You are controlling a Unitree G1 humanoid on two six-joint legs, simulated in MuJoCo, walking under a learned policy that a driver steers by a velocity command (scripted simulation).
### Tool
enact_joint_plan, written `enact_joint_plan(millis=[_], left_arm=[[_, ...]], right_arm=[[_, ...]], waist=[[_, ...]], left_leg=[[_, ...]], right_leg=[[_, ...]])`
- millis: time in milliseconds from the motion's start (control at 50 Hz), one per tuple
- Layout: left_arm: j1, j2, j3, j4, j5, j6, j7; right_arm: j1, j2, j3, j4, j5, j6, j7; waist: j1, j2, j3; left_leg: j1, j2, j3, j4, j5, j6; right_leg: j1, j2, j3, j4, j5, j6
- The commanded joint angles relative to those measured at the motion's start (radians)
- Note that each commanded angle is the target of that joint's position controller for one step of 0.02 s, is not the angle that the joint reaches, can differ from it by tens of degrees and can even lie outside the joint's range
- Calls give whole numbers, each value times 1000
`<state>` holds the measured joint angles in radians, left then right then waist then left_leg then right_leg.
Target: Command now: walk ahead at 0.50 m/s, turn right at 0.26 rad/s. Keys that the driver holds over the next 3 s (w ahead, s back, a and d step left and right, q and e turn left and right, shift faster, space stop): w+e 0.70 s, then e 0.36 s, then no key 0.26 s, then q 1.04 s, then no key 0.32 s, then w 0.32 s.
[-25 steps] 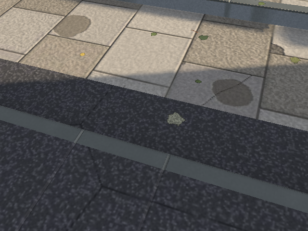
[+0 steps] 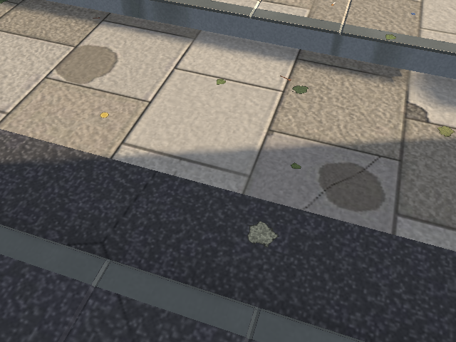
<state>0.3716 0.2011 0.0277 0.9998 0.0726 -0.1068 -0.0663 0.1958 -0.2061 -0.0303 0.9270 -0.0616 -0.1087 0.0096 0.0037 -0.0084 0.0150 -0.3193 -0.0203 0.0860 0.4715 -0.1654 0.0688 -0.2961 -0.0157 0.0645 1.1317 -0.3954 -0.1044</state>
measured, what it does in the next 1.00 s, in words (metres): goes down, turning right: right foot, then left foot 0.14 m lower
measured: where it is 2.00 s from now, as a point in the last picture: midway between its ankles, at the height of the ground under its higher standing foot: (274, 304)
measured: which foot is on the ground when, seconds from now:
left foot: down 0.00-0.52, up 0.54-0.98, down 1.00-1.00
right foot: up 0.00-0.46, down 0.48-1.00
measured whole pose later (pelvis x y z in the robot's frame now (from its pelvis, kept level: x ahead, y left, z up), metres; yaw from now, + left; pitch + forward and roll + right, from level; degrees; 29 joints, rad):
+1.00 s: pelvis +0.56 -0.11 -0.10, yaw -34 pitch +1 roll -4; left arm 0.61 0.16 0.01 0.94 0.04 -0.11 -0.03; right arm 0.05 -0.20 0.01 0.73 -0.05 -0.09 0.02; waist 0.12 0.06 0.00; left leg -0.45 0.10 -0.01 0.42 0.44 0.00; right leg -0.27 0.24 0.24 1.13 -0.84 -0.04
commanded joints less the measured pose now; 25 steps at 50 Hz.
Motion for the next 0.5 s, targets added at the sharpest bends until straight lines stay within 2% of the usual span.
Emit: enact_joint_plan(millis=[20, 40, 60, 80, 120, 140, 220, 280, 360, 400, 420, 440, 460, 480, 500], left_arm=[[-28, -12, 1, -68, 7, -4, 24], [-4, -24, 3, -59, -1, 4, 18], [1, -22, 4, -52, -9, 7, 7], [-15, -16, 4, -55, -12, 8, -8], [-78, -3, 5, -75, -16, 11, -27], [-126, 2, 4, -93, -19, 14, -29], [-249, 4, 0, -143, -18, 40, -22], [-310, 40, 17, -166, -26, 51, -19], [-389, 36, 26, -181, -25, 57, -19], [-427, 45, 33, -191, -26, 56, -16], [-427, 52, 39, -198, -29, 53, -12], [-398, 72, 48, -195, -35, 47, -5], [-340, 93, 57, -182, -44, 34, 2], [-244, 121, 68, -158, -53, 19, 12], [-28, 155, 81, -92, -67, 2, 30]], right_arm=[[121, -2, 3, 13, -1, -1, -22], [121, 12, 5, 9, -8, -6, -23], [128, 2, 1, 8, -11, -16, -23], [143, -4, 1, 14, -22, -23, -20], [199, -8, 6, 40, -51, -34, -10], [226, -10, 9, 53, -57, -38, -7], [305, -39, 17, 88, -39, -47, 16], [360, -58, 16, 115, -42, -46, 27], [431, -65, 6, 160, -35, -19, 21], [439, -77, -4, 160, -30, -3, 15], [432, -89, -8, 157, -40, 2, 14], [410, -110, -18, 146, -39, 3, 9], [385, -132, -26, 131, -38, 3, 3], [357, -152, -30, 116, -37, 0, -4], [396, -116, -15, 92, -39, -6, -14]], waist=[[-8, 46, 8], [10, 46, 18], [11, 54, 28], [9, 59, 40], [-1, 54, 47], [-7, 50, 44], [-18, 66, 53], [-24, 58, 75], [-36, 66, 97], [-35, 74, 94], [-18, 101, 87], [6, 115, 72], [36, 124, 50], [75, 115, 12], [104, 59, -164]], left_leg=[[170, 315, -307, -333, 58, 175], [159, 301, -253, -358, 87, 169], [159, 285, -192, -371, 125, 166], [152, 275, -135, -378, 179, 167], [176, 268, -45, -367, 330, 169], [187, 265, -8, -361, 394, 171], [218, 261, 75, -342, 588, 159], [360, 280, 90, -329, 646, 129], [566, 314, 117, -300, 669, 108], [601, 318, 146, -271, 735, 104], [575, 323, 158, -239, 847, 98], [564, 328, 173, -188, 963, 87], [526, 318, 197, -105, 1065, 72], [437, 298, 211, 20, 1119, 37], [75, 257, 182, 268, 1015, -67]], right_leg=[[-271, -116, 76, 84, 121, -29], [-274, -113, 70, 70, 150, -25], [-302, -110, 63, 52, 196, -20], [-332, -113, 56, 31, 261, -16], [-400, -118, 45, -54, 390, -2], [-418, -121, 34, -117, 441, 9], [-388, -93, -32, -315, 559, 42], [-438, -66, -26, -433, 565, 34], [-491, -41, -36, -533, 440, 19], [-437, -5, -86, -552, 318, 4], [-371, 18, -116, -521, 252, -6], [-310, 44, -132, -510, 199, -15], [-214, 88, -164, -519, 220, -31], [-58, 115, -154, -531, 329, -59], [432, 85, -24, -388, 388, -146]])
